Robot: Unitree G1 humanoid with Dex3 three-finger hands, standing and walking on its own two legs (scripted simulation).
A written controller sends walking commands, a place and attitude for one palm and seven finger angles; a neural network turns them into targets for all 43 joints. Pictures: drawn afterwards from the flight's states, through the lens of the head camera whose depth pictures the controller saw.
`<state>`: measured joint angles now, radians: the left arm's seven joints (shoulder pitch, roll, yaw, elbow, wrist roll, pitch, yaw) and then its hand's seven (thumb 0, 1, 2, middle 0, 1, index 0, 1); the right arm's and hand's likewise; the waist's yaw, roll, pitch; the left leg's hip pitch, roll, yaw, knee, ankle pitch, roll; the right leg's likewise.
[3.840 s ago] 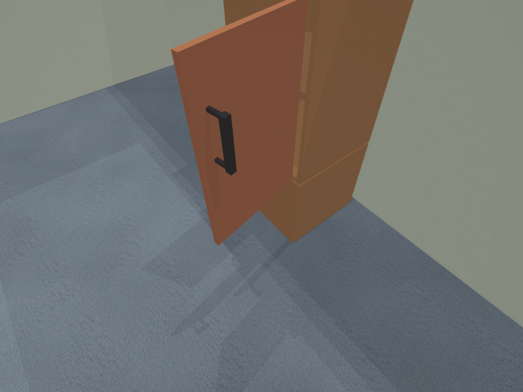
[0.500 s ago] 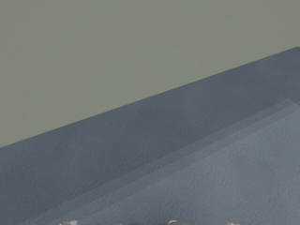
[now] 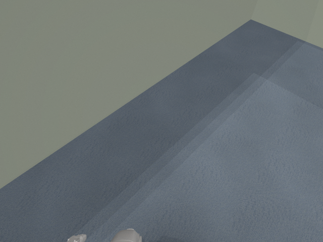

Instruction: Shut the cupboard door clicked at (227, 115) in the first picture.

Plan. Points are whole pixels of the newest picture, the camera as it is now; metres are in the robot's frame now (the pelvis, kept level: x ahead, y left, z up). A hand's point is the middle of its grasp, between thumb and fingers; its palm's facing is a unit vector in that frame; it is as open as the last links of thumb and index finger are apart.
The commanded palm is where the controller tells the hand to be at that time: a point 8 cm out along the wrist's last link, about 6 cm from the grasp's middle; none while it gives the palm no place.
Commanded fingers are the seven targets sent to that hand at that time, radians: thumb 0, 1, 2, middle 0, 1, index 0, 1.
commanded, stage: walk around to get in front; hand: left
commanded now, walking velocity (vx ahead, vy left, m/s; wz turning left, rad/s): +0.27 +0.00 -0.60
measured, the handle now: out of the picture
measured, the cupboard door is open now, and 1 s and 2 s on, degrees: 100 100 100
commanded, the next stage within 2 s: walk to a spot facing it in 1.30 s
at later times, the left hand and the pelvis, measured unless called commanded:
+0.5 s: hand (144, 175) +0.33 +0.08 -0.16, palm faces -0.40 -0.90 -0.20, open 7.4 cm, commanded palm none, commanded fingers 0.00 0.90 0.90 -0.20 -0.30 -0.20 -0.30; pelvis +0.11 -0.05 -0.02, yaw -18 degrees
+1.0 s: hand (152, 157) +0.40 +0.06 -0.19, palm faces -0.41 -0.89 -0.19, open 7.3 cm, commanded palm none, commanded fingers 0.00 0.90 0.90 -0.20 -0.30 -0.20 -0.30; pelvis +0.32 -0.12 -0.01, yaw -29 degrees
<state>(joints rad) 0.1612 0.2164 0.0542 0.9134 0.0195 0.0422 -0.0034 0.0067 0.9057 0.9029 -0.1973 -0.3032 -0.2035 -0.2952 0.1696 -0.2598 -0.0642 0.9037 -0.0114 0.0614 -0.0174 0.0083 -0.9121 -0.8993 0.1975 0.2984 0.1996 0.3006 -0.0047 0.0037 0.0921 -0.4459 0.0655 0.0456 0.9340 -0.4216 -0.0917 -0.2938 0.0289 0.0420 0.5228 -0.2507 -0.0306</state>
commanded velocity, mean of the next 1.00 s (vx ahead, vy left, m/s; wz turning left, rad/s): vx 0.34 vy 0.00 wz -0.42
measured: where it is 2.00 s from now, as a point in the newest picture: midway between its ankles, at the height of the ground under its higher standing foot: (227, 174)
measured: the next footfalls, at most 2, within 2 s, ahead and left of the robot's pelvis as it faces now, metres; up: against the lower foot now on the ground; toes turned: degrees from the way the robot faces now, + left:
left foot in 0.12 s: +0.06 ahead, +0.13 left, +0.00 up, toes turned -1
right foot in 0.50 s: +0.18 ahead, -0.18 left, +0.00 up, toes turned -26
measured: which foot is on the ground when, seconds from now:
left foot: up 0.00-0.10, down 0.12-0.50, up 0.52-0.90, down 0.92-1.00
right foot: down 0.00-0.10, up 0.12-0.48, down 0.50-0.92, up 0.94-1.00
